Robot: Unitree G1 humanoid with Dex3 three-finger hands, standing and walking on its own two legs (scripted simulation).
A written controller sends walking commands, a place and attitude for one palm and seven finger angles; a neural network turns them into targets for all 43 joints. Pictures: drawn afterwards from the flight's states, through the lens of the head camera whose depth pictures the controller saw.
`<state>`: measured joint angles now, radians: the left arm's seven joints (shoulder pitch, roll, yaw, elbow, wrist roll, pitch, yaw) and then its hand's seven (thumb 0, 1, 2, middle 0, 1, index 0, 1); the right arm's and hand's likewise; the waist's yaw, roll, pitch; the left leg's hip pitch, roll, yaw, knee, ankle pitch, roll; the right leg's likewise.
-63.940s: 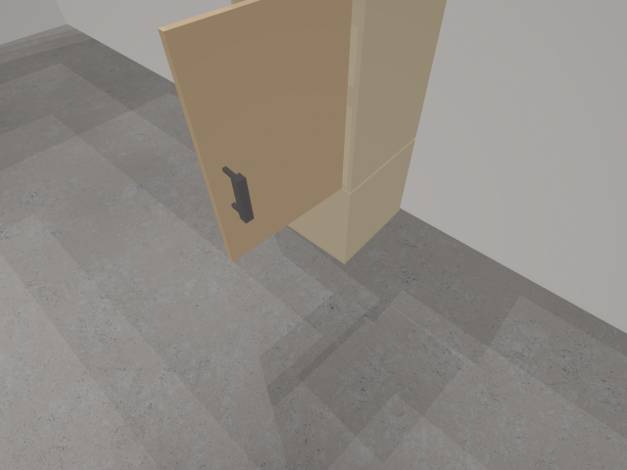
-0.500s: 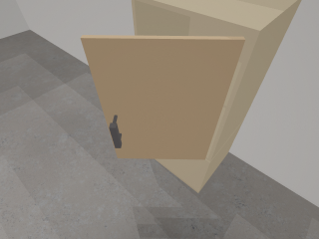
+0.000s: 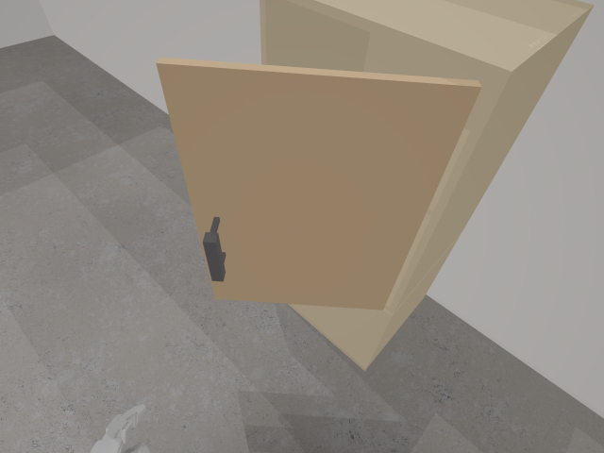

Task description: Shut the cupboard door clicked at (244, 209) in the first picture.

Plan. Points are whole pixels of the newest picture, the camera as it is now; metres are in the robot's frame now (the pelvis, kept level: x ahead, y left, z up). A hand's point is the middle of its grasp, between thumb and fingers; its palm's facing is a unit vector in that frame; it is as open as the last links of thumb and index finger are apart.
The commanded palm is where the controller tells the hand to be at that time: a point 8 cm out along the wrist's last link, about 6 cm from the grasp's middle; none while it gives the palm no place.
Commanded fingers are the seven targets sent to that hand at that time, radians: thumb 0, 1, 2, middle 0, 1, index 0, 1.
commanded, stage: raise the hand and make a fist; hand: left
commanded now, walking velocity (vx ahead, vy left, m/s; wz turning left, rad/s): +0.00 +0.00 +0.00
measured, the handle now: (217, 249) +0.48 +0.19 -0.10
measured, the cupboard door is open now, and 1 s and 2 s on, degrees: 40 40 40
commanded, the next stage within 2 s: bring the fist close to the handle in 1.82 s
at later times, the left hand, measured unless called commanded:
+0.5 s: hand (174, 443) +0.15 +0.17 -0.05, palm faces +0.05 -1.00 -0.09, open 5.3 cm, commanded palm +0.12 +0.22 -0.07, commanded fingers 0.00 0.90 0.90 -0.75 -0.90 -0.75 -0.90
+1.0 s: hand (175, 431) +0.17 +0.18 -0.09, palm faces -0.05 -1.00 +0.01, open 3.3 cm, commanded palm +0.14 +0.24 -0.07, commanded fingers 0.00 0.90 0.90 -1.21 -1.40 -1.21 -1.40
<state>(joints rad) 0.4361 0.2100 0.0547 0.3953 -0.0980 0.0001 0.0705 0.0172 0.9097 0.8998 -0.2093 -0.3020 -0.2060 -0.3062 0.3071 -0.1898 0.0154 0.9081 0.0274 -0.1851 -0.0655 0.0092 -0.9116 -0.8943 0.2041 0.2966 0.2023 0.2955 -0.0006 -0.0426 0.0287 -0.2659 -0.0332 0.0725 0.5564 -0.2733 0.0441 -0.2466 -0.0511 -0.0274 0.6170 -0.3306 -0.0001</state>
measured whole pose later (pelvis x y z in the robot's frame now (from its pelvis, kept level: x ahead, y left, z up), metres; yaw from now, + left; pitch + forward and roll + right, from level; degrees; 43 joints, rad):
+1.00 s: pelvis -0.05 -0.01 -0.12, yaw +1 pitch +18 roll -4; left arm 0.40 0.25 0.13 -0.01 -0.29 -0.43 -0.30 0.02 0.90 0.90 -1.03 -1.21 -1.03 -1.21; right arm 0.21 -0.24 -0.02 0.52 0.02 -0.21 -0.06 0.01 -0.91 -0.89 0.20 0.30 0.20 0.30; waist 0.00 0.02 -0.15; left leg -1.14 0.03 -0.01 1.35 -0.53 0.04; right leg -1.04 -0.01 -0.09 1.30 -0.58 0.00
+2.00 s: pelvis -0.03 -0.03 -0.12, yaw +1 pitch +18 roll -3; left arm 0.39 0.24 0.13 -0.01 -0.28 -0.42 -0.26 0.02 0.90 0.90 -1.30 -1.50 -1.30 -1.50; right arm 0.23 -0.23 0.00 0.48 0.01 -0.14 -0.05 0.01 -0.91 -0.89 0.21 0.30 0.20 0.30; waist 0.01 0.04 -0.19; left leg -1.11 0.04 -0.03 1.34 -0.54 0.00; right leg -1.01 0.01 -0.11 1.31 -0.61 -0.04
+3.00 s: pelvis -0.04 -0.02 -0.13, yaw +0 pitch +24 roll -3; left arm -0.51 0.27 0.23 0.81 -0.16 -0.50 -0.15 0.02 0.90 0.90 -1.30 -1.50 -1.30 -1.50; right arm 0.26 -0.25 0.00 0.63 -0.01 -0.04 -0.01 0.01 -0.91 -0.89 0.21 0.30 0.20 0.30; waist -0.08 0.03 -0.18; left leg -1.25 0.04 0.00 1.35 -0.53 0.02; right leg -1.17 0.00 -0.07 1.33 -0.58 -0.02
